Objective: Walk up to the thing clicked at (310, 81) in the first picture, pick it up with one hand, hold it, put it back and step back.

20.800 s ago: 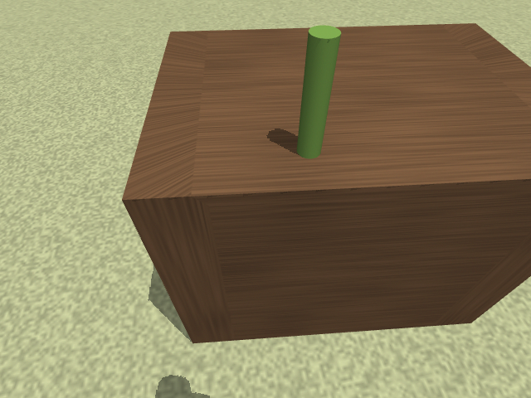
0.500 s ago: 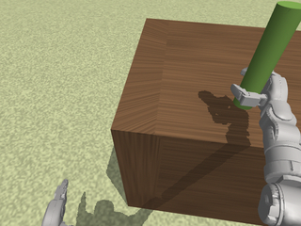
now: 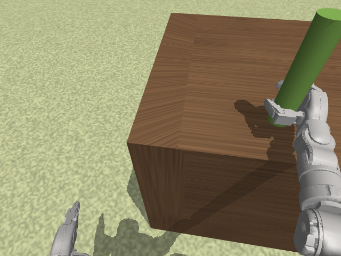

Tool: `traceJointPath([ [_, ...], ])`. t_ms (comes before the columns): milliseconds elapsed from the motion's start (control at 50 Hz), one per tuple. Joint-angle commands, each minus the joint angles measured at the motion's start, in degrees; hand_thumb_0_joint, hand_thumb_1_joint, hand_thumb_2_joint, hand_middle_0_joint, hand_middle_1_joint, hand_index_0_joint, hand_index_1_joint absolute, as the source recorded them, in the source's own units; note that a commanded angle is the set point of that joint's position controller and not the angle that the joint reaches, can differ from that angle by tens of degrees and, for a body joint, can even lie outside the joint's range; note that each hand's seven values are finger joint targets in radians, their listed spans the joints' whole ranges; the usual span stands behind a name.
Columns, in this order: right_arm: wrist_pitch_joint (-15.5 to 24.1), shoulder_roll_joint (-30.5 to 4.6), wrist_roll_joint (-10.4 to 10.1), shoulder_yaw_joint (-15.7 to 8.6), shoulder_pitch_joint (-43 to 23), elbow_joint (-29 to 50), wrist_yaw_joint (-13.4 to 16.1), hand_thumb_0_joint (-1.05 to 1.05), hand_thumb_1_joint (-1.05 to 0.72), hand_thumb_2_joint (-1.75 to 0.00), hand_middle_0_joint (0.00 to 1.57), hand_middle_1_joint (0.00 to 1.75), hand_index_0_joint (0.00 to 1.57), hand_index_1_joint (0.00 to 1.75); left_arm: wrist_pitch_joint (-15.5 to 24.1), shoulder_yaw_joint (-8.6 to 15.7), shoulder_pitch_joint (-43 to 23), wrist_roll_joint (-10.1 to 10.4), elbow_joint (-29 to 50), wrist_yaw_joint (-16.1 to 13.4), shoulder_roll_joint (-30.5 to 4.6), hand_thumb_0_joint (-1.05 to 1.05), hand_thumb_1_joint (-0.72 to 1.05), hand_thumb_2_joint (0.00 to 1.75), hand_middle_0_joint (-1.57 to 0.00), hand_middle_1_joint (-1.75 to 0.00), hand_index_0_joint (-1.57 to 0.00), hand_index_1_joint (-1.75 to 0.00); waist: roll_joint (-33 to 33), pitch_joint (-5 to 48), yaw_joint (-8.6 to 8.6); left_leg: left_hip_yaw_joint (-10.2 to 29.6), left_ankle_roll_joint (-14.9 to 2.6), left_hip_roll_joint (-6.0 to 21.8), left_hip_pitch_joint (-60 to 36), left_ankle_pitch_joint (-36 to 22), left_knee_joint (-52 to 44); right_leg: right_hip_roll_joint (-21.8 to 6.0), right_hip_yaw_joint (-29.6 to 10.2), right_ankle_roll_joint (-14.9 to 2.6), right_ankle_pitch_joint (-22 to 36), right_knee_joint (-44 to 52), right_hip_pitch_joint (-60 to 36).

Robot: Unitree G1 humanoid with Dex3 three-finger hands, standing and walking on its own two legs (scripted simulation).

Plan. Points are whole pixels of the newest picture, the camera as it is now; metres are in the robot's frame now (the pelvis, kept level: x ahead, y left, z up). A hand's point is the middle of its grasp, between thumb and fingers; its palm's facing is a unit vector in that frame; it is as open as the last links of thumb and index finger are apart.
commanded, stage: lower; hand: right
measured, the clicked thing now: (300, 78) +0.46 -0.20 +0.20
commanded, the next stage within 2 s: loosen in 0.36 s
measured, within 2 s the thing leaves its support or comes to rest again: rests again in 0.44 s
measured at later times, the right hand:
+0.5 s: hand (278, 112) +0.46 -0.20 +0.10, palm faces +0.19 +0.98 +0.00, open 7.5 cm
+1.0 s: hand (281, 106) +0.46 -0.20 +0.12, palm faces +0.19 +0.98 +0.01, open 8.1 cm
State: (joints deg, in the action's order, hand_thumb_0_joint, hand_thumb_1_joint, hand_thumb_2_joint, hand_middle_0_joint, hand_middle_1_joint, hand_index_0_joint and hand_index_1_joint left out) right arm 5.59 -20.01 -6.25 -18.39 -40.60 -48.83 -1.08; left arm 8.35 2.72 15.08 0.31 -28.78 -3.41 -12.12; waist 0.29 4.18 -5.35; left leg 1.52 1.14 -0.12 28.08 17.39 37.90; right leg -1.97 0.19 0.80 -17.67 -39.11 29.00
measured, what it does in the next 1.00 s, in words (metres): stands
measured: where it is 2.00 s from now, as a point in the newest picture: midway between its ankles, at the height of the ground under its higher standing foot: outside the picture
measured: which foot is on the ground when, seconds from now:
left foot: down 0.00-1.00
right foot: down 0.00-1.00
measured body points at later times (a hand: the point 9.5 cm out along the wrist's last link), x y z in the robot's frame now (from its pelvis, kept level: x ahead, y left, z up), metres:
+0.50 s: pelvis +0.01 +0.00 -0.01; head +0.05 -0.01 +0.44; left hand +0.15 +0.26 -0.06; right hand +0.44 -0.25 +0.10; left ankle +0.02 +0.13 -0.72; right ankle +0.02 -0.13 -0.72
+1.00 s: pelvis +0.00 -0.01 -0.01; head +0.05 -0.02 +0.44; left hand +0.15 +0.26 -0.06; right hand +0.45 -0.25 +0.12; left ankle +0.02 +0.13 -0.72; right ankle +0.02 -0.13 -0.72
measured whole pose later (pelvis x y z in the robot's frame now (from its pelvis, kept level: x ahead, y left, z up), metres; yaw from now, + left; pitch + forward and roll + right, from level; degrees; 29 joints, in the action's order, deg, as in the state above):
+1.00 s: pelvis +0.00 -0.01 -0.01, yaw +0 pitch +9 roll +1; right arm 12.2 -19.7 -5.6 -19.2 -41.3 -51.6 -1.1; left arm 6.8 3.1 16.8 -0.3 -24.4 -2.8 -12.7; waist 0.1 4.8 -5.8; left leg 1.4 1.5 -0.2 31.9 18.8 41.3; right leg -2.0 0.0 0.5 -19.6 -43.4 33.3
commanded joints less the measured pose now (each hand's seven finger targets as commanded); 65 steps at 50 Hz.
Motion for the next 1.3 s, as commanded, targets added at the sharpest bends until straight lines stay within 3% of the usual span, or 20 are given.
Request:
traceJointPath([
  [0,6.5,-13.5,-1.0,-1.6,-31.3,16.3,0.2,0.0,-0.4,-1.33,1.35,1.45,1.38,1.45,2.7,3.7,-3.5,0.2,9.2,-0.4,-8.3,0.0,-0.54,0.05,-0.05,-0.04,-0.05,-0.05,5.1,22.2,0.03,-2.3,-0.98,-0.9,-4.3,-13.7,-3.9,1.0,0.3,-1.07,11.5,3.7,-13.7],
  [80,7.6,-13.4,-0.8,-1.4,-31.7,18.0,0.5,0.0,-0.39,-1.34,1.36,1.46,1.39,1.46,2.3,2.6,-4.0,0.1,11.2,-0.4,-7.6,0.0,-0.54,0.05,-0.05,-0.04,-0.05,-0.05,4.2,24.4,0.29,-2.3,-1.06,-0.9,-5.6,-15.6,-3.1,0.8,0.1,-0.99,14.1,2.8,-14.0],
  [180,8.1,-14.1,-0.7,-2.2,-30.8,16.6,0.5,0.0,-0.42,-1.35,1.38,1.47,1.4,1.47,2.1,6.1,-2.8,-0.3,11.4,-0.8,-11.3,0.0,-0.54,0.05,-0.05,-0.04,-0.04,-0.05,4.6,26.2,-0.43,-2.5,-0.99,-1.1,-5.1,-17.2,-2.4,0.7,0.0,-0.8,16.8,2.2,-14.9],
  [200,8.2,-13.3,-0.6,-1.8,-30.3,15.9,0.5,0.0,-0.43,-1.36,1.38,1.48,1.41,1.48,1.8,3.2,-1.2,-0.3,10.0,-0.4,-8.4,0.0,-0.55,0.05,-0.05,-0.04,-0.04,-0.05,4.8,24.3,0.37,-2.6,-1.0,-1.1,-5.1,-16.9,-2.4,0.7,0.0,-0.69,16.9,2.1,-14.0],
  [240,8.6,-12.8,-0.7,-1.6,-29.0,14.9,0.5,0.0,-0.43,-1.35,1.38,1.48,1.41,1.48,1.6,2.9,-0.9,0.0,10.4,-0.3,-7.4,0.0,-0.54,0.05,-0.05,-0.04,-0.04,-0.05,3.5,22.9,0.09,-2.3,-0.86,-0.9,-5.4,-16.3,-2.6,1.1,0.3,-1.06,14.8,1.9,-12.2],
  [440,10.2,-11.7,-0.5,-1.6,-27.4,14.2,0.3,0.0,-0.44,-1.36,1.39,1.49,1.42,1.49,1.5,4.3,0.3,-0.4,11.8,-0.2,-9.2,0.0,-0.55,0.05,-0.05,-0.04,-0.04,-0.05,3.4,24.3,-0.77,-2.6,-0.92,-1.3,-3.3,-17.0,-1.3,0.6,-0.2,-0.85,16.8,0.8,-13.4],
  [460,10.4,-10.9,-0.6,-1.1,-27.0,14.2,0.1,0.0,-0.36,-1.34,1.39,1.48,1.42,1.48,1.4,2.6,0.9,-0.4,11.2,0.1,-7.1,0.0,-0.54,0.05,-0.06,-0.04,-0.05,-0.05,4.1,23.3,-0.23,-2.3,-0.94,-1.0,-3.9,-16.8,-1.4,1.0,0.1,-0.93,16.0,0.7,-11.5],
  [520,11.3,-14.5,-0.3,-2.5,-31.4,18.8,0.4,0.0,-0.31,-1.1,1.3,1.26,1.31,1.26,1.7,4.3,-2.5,-0.4,14.2,-0.2,-9.1,0.0,-0.51,0.03,-0.06,-0.05,-0.06,-0.04,5.3,28.4,0.09,-2.0,-0.88,-0.9,-6.0,-19.0,-0.5,0.9,0.2,-0.79,18.3,0.0,-13.5],
  [580,10.5,-10.7,-0.5,-1.1,-26.3,13.1,0.2,0.0,-0.26,-0.97,1.27,1.17,1.28,1.17,1.1,3.9,1.7,-0.5,10.1,0.0,-8.4,0.0,-0.51,0.03,-0.06,-0.05,-0.06,-0.04,5.4,23.1,-0.58,-2.1,-1.0,-1.0,-3.1,-17.2,-1.1,1.0,0.0,-0.92,16.7,0.3,-12.1],
  [620,11.1,-15.0,-0.3,-3.3,-31.3,18.5,0.5,0.0,-0.21,-0.87,1.25,1.09,1.26,1.09,1.6,4.6,-3.5,-0.4,14.3,-0.2,-9.6,0.0,-0.51,0.03,-0.06,-0.05,-0.07,-0.04,5.6,27.4,0.01,-1.9,-0.82,-0.8,-4.7,-17.6,-1.0,1.0,0.2,-0.99,16.4,0.1,-13.1],
  [720,10.5,-10.5,-0.5,-1.4,-26.8,12.3,0.2,0.0,-0.08,-0.68,1.19,0.95,1.19,0.95,1.5,3.1,-2.0,-0.3,13.2,0.1,-7.9,0.0,-0.51,0.02,-0.06,-0.06,-0.07,-0.04,3.0,22.1,-0.56,-2.5,-0.85,-1.2,-2.9,-13.9,-1.5,0.8,-0.1,-1.09,12.4,1.1,-10.4],
  [740,11.1,-14.6,-0.1,-3.3,-31.0,16.9,0.5,0.0,-0.06,-0.67,1.18,0.93,1.18,0.94,1.5,4.7,-2.4,-0.3,14.5,-0.2,-9.7,0.0,-0.5,0.02,-0.06,-0.06,-0.07,-0.04,3.9,26.1,-0.33,-2.3,-0.94,-1.1,-3.7,-14.9,-1.1,0.7,-0.2,-1.11,13.6,0.9,-12.0],
  [800,10.4,-11.5,-0.2,-1.7,-27.8,11.3,0.4,0.0,0.04,-0.66,1.07,0.89,1.07,0.89,1.2,4.4,1.5,-0.5,12.3,-0.1,-9.0,0.0,-0.52,0.04,-0.06,-0.05,-0.06,-0.05,2.3,22.1,-0.93,-2.5,-0.83,-1.2,-3.1,-14.7,-1.1,0.9,0.0,-1.12,12.9,0.7,-10.2],
  [860,11.1,-14.1,-0.1,-3.2,-31.6,14.9,0.3,0.0,0.06,-0.58,1.02,0.81,1.02,0.81,1.6,4.5,-2.1,-0.4,15.9,0.0,-9.4,0.0,-0.52,0.04,-0.05,-0.05,-0.06,-0.05,3.5,26.7,-0.77,-2.1,-0.78,-1.1,-4.0,-15.9,-0.8,0.8,0.1,-1.11,14.3,0.3,-11.9],
  [900,10.8,-13.6,0.0,-2.5,-30.2,13.7,0.4,0.0,0.1,-0.52,0.99,0.76,0.99,0.76,1.2,4.8,-0.9,-0.4,14.0,0.1,-9.6,0.0,-0.52,0.04,-0.05,-0.05,-0.06,-0.05,3.9,22.6,-0.1,-2.2,-1.04,-1.0,-3.3,-13.9,-1.0,1.0,0.1,-1.01,12.1,0.9,-9.7],
  [960,9.9,-9.5,0.2,-1.1,-26.0,6.5,0.0,0.0,0.13,-0.46,0.96,0.71,0.95,0.71,1.3,3.9,-0.8,-0.3,13.4,0.2,-8.5,0.0,-0.52,0.04,-0.05,-0.05,-0.06,-0.05,2.2,20.6,-1.44,-2.4,-0.93,-1.3,-1.1,-12.2,-1.3,0.7,-0.1,-1.15,10.5,1.2,-9.1],
  [1000,9.7,-12.2,0.4,-2.7,-25.7,6.0,-0.1,0.0,0.16,-0.43,0.94,0.68,0.94,0.68,0.9,5.0,-0.6,-0.3,13.7,0.2,-9.8,0.0,-0.52,0.04,-0.05,-0.05,-0.06,-0.05,1.8,20.4,-1.2,-2.3,-0.85,-1.2,-1.2,-12.2,-1.4,0.8,0.0,-1.28,10.2,1.2,-8.3],
  [1060,9.4,-10.5,0.5,-1.0,-27.2,6.8,-0.7,0.0,0.24,-0.36,0.88,0.61,0.87,0.61,0.8,3.7,-0.6,-0.4,14.4,0.5,-8.8,0.0,-0.53,0.04,-0.05,-0.05,-0.06,-0.05,2.0,20.0,-0.89,-2.7,-0.99,-1.4,-0.7,-11.3,-1.3,0.5,-0.1,-0.96,10.2,1.6,-8.9],
  [1120,9.7,-14.2,0.2,-3.6,-28.4,9.4,-0.6,0.0,0.28,-0.3,0.8,0.54,0.8,0.54,0.9,4.4,0.0,-0.3,15.6,0.4,-9.7,0.0,-0.53,0.04,-0.05,-0.05,-0.06,-0.05,2.5,23.7,-0.14,-2.3,-0.82,-1.1,-2.6,-12.0,-1.3,0.8,0.3,-1.17,10.1,1.2,-9.7],
  [1280,10.4,-14.3,0.3,-3.4,-29.1,9.4,-0.6,0.0,0.36,-0.18,0.54,0.34,0.53,0.34,0.9,4.2,-0.8,-0.3,16.2,0.2,-9.2,0.0,-0.54,0.05,-0.05,-0.05,-0.05,-0.05,2.5,23.8,-0.54,-1.6,-0.62,-0.8,-3.0,-11.5,-1.3,1.2,0.6,-1.56,8.6,0.6,-8.5],
])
